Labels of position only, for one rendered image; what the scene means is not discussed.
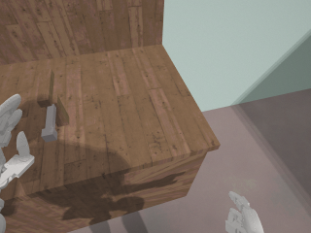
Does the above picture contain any right robot hand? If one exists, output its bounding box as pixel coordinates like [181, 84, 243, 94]
[225, 191, 264, 233]

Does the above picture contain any tap lever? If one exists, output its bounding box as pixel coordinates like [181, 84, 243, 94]
[41, 104, 57, 143]

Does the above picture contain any counter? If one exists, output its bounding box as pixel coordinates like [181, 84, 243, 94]
[0, 0, 221, 233]

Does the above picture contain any left robot hand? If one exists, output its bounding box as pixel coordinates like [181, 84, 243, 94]
[0, 94, 35, 193]

